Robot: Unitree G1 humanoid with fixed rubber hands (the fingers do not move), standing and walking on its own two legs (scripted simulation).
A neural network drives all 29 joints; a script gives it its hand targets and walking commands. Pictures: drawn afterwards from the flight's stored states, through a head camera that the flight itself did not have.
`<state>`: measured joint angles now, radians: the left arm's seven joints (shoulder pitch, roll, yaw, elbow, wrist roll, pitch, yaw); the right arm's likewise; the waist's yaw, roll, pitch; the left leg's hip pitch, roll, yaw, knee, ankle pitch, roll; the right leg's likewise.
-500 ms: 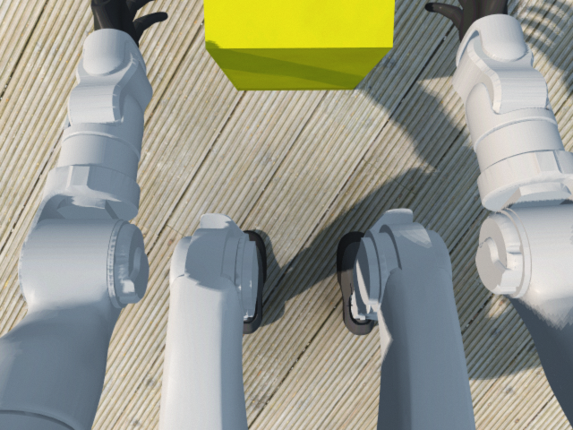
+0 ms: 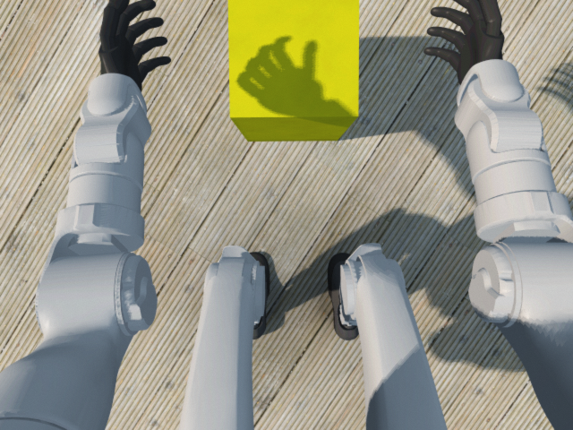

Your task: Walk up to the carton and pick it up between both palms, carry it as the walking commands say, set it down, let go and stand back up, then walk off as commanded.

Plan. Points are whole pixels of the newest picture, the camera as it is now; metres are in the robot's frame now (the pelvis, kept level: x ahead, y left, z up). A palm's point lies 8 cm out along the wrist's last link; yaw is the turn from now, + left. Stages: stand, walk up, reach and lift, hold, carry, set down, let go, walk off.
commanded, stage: set down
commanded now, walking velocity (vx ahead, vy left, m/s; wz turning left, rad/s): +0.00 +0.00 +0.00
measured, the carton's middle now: (292, 79) +0.60 +0.01 -0.40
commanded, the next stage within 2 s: let go in 0.58 s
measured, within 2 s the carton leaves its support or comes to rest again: neither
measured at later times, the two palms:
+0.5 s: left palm (22, 6) +0.51 +0.21 +0.04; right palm out of the picture +0.52 -0.19 +0.04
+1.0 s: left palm out of the picture +0.40 +0.23 +0.11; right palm out of the picture +0.40 -0.22 +0.11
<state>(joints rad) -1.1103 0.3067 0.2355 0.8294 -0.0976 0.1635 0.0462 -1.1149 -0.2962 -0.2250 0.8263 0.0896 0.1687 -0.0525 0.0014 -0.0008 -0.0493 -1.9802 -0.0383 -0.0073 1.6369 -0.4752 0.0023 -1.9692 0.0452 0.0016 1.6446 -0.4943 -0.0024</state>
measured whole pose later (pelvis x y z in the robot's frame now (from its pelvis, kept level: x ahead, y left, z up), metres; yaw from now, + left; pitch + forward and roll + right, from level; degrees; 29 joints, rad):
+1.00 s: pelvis +0.08 +0.00 +0.21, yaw +1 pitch +30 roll +0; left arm -0.32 0.20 0.18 0.57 0.03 0.07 -0.06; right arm -0.33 -0.18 -0.17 0.56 -0.04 0.07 0.03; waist 0.00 0.00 -0.09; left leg -1.00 -0.03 -0.03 0.75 -0.28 0.00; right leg -0.99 0.04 0.02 0.76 -0.30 -0.01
